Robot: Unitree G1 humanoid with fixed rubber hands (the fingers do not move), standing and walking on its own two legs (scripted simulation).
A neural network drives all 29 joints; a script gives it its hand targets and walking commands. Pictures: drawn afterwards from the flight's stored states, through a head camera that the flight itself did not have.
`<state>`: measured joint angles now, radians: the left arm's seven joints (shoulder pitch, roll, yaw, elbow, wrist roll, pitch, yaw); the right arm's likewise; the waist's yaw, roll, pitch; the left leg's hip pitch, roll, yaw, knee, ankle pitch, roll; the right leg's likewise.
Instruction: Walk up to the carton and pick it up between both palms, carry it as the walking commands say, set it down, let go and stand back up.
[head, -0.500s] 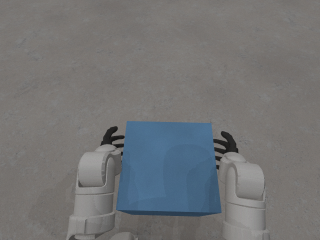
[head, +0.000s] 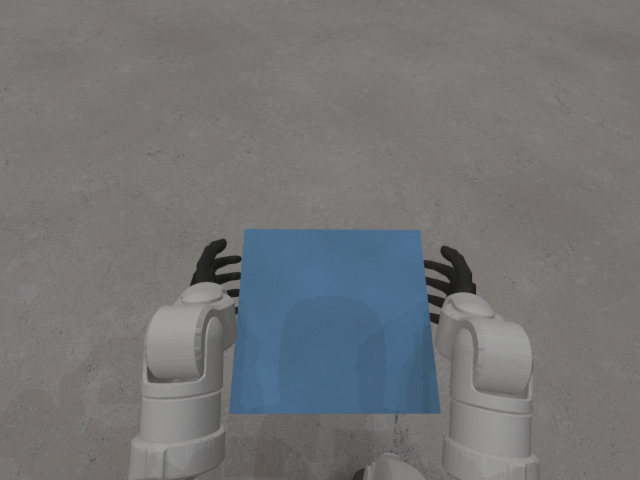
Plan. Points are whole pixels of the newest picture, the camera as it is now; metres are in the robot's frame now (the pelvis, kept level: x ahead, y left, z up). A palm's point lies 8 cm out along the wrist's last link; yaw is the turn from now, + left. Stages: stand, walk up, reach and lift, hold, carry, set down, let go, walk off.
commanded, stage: carry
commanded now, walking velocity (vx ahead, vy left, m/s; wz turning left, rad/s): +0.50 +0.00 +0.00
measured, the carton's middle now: (329, 331) +0.32 +0.00 -0.03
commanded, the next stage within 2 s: none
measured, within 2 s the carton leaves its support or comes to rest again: neither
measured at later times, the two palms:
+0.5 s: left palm (259, 101) +0.70 +0.15 +0.07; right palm (414, 118) +0.70 -0.14 +0.07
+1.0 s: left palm (258, 8) +1.07 +0.20 +0.08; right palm (376, 17) +1.08 -0.08 +0.08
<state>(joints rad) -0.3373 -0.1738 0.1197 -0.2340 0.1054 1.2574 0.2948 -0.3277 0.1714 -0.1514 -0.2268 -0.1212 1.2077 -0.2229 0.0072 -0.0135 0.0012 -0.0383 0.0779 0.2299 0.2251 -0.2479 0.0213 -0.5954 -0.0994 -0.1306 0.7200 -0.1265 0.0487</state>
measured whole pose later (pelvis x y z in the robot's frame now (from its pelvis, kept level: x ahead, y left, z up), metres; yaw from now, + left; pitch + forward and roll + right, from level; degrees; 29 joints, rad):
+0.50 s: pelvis +0.40 +0.01 -0.01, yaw +2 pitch +3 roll +0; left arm -0.37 -0.18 0.14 -0.17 0.12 1.22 0.25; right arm -0.32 0.17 -0.16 -0.26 -0.12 1.22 -0.27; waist -0.02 0.00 0.00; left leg -0.54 0.10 0.15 0.53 -0.10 -0.02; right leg 0.04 -0.07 -0.21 0.24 -0.31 0.04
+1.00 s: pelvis +0.78 +0.04 -0.02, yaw +2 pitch +3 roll -3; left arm -0.35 -0.18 0.13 -0.19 0.12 1.26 0.28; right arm -0.33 0.17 -0.15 -0.21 -0.15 1.23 -0.21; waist 0.01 0.02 -0.07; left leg 0.13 0.08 0.20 0.22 -0.39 -0.02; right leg -0.51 -0.06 -0.22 0.47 -0.01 0.02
